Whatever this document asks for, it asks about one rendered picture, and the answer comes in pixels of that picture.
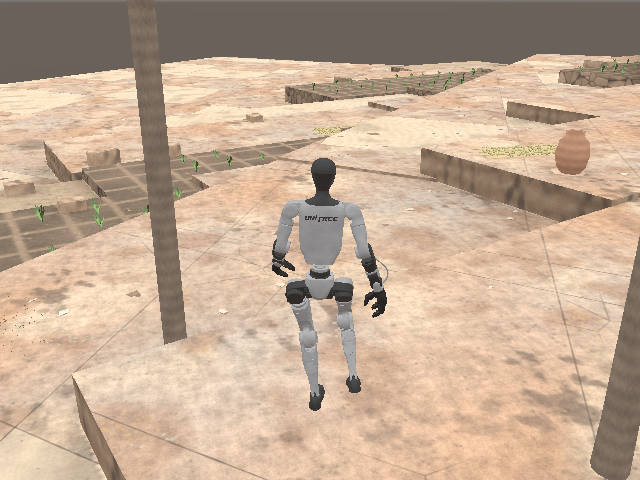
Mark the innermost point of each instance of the right robot hand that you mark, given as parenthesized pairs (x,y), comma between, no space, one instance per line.
(380,304)

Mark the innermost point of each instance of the left robot forearm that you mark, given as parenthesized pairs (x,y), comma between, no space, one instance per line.
(278,258)

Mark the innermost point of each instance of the robot left upper arm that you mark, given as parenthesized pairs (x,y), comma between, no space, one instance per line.
(290,210)

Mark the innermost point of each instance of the humanoid robot head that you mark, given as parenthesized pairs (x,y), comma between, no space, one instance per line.
(323,173)

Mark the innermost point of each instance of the robot right upper arm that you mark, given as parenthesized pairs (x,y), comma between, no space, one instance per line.
(353,212)

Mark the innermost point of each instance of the left robot foot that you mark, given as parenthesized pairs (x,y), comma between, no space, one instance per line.
(315,402)

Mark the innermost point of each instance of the left robot hand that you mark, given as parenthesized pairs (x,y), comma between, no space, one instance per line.
(278,271)

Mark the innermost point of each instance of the right robot forearm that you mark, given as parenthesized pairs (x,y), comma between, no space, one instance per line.
(372,271)

